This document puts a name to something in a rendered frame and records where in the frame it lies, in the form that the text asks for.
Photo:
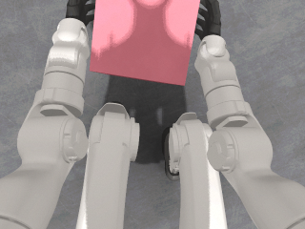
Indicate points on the robot left upper arm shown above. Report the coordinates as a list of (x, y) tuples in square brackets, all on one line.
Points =
[(48, 147)]

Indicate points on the left robot hand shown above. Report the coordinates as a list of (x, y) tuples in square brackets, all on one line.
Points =
[(78, 9)]

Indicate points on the robot right shin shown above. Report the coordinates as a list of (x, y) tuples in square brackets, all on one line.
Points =
[(188, 116)]

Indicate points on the robot right forearm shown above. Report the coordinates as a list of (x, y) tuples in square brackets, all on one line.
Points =
[(221, 89)]

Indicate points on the robot left shin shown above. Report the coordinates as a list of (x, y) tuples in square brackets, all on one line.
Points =
[(97, 121)]

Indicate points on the robot right upper arm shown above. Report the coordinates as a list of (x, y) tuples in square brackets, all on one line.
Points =
[(244, 155)]

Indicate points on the right robot hand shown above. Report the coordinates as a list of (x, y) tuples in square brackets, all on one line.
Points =
[(212, 24)]

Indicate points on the carton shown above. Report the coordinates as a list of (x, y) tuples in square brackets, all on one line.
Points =
[(148, 40)]

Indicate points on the robot shin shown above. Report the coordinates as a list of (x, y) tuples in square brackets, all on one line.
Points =
[(188, 116), (97, 121)]

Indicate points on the robot left forearm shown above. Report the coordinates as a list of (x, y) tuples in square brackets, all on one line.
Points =
[(65, 73)]

